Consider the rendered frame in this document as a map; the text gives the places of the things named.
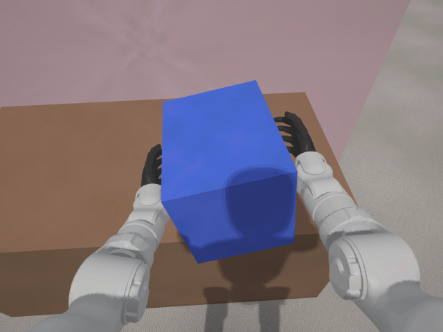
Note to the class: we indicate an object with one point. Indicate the robot left forearm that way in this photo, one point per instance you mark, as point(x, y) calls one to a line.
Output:
point(142, 232)

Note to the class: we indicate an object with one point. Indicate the carton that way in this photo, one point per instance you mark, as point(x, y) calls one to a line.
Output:
point(228, 181)

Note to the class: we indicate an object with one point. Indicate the robot right hand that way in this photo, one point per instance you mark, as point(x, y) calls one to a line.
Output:
point(300, 138)

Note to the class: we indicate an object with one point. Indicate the robot left hand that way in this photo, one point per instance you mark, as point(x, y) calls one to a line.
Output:
point(151, 172)

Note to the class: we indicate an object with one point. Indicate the pedestal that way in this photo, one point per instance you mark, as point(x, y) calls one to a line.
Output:
point(69, 174)

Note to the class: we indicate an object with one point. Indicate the robot right forearm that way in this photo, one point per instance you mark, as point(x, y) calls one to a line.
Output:
point(330, 206)

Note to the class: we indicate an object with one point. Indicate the robot right upper arm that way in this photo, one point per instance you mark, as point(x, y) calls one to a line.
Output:
point(378, 272)

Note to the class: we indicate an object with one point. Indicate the robot left upper arm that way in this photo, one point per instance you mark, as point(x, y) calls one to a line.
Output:
point(110, 292)

